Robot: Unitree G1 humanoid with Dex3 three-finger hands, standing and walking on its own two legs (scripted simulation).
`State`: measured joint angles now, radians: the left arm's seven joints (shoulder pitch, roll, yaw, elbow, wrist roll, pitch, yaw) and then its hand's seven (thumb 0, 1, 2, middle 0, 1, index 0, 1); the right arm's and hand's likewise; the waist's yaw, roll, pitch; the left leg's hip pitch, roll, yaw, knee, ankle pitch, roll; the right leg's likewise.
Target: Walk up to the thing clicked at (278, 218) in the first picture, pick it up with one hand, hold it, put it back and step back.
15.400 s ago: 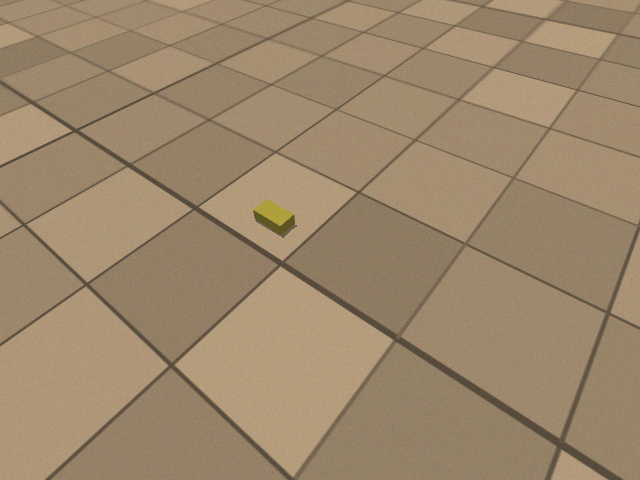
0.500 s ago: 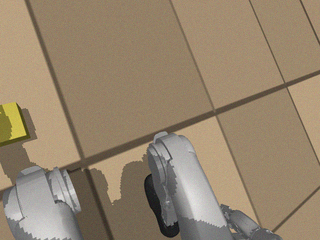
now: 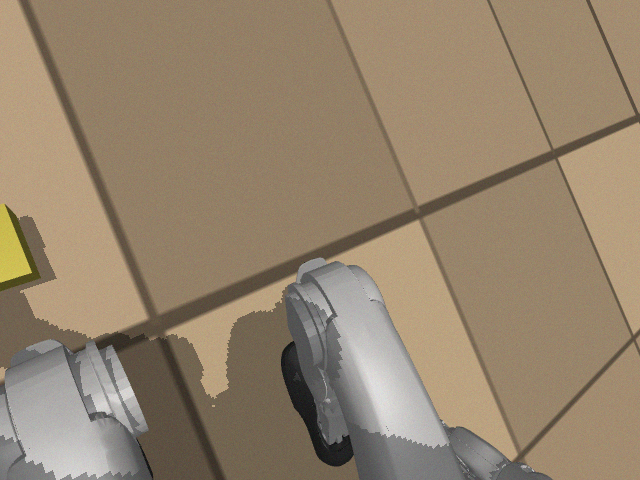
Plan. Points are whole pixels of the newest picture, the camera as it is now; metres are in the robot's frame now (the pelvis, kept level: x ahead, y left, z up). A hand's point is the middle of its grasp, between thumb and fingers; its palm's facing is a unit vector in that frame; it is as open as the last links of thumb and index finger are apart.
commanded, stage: close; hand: left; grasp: from above
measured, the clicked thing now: out of the picture +0.41 +0.32 -0.26
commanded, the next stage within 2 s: settle in 0.96 s
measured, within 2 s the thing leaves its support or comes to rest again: leaves its support in 1.36 s
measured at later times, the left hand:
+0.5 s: hand out of the picture +0.40 +0.32 -0.24, palm faces -0.43 -0.17 -0.89, open 11.8 cm
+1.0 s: hand out of the picture +0.41 +0.32 -0.24, palm faces -0.43 -0.17 -0.89, open 11.7 cm
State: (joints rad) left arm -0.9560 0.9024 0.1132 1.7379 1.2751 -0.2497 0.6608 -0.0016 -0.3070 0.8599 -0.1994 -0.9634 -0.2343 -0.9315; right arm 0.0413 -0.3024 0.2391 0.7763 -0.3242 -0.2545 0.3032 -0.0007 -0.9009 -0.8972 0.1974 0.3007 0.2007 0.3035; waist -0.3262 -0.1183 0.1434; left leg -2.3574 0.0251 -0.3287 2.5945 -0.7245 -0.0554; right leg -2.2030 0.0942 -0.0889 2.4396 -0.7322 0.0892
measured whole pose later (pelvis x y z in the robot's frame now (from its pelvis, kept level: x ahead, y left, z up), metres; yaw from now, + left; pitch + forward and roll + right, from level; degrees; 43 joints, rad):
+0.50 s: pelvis +0.00 +0.00 +0.00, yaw +0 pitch +26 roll -14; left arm -0.96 0.90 0.12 1.75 1.29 -0.24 0.68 0.00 -0.19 0.71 -0.34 -0.89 -0.39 -0.85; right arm 0.04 -0.33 0.22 0.76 -0.31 -0.25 0.29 0.00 -0.90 -0.90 0.20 0.30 0.20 0.30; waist -0.33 -0.12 0.13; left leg -2.36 0.03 -0.32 2.58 -0.71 -0.05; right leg -2.21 0.09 -0.09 2.42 -0.71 0.09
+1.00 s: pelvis -0.01 +0.00 +0.00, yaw +0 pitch +26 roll -14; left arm -0.96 0.91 0.12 1.74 1.28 -0.25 0.66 0.00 -0.24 0.71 -0.45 -0.79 -0.49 -0.76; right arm 0.05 -0.31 0.25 0.74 -0.32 -0.24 0.28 0.00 -0.90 -0.90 0.20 0.30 0.20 0.30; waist -0.33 -0.12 0.13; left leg -2.36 0.03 -0.33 2.59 -0.70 -0.05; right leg -2.21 0.09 -0.09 2.43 -0.71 0.09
